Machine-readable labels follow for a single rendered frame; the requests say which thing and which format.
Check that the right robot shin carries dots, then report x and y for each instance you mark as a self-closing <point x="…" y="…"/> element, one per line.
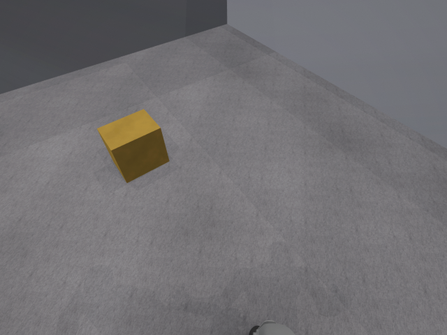
<point x="266" y="322"/>

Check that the carton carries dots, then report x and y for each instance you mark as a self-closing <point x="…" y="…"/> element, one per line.
<point x="135" y="144"/>

